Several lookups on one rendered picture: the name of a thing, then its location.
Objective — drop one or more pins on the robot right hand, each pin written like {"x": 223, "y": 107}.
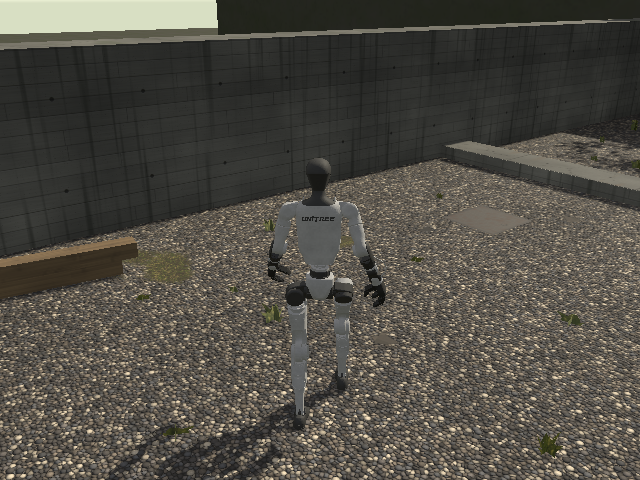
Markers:
{"x": 381, "y": 292}

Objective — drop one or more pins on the left robot upper arm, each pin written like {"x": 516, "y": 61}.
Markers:
{"x": 287, "y": 212}

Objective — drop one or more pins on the right robot upper arm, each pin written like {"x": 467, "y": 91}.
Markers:
{"x": 351, "y": 212}

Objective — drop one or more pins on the robot right forearm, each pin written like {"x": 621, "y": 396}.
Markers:
{"x": 370, "y": 267}

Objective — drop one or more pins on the right robot shin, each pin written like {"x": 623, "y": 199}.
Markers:
{"x": 342, "y": 349}

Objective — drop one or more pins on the robot left forearm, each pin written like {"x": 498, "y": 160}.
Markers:
{"x": 274, "y": 259}

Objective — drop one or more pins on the robot left hand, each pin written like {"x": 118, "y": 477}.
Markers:
{"x": 275, "y": 277}

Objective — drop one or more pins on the left robot shin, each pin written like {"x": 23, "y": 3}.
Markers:
{"x": 299, "y": 380}

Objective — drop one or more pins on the robot shin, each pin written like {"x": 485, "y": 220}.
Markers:
{"x": 342, "y": 349}
{"x": 299, "y": 380}

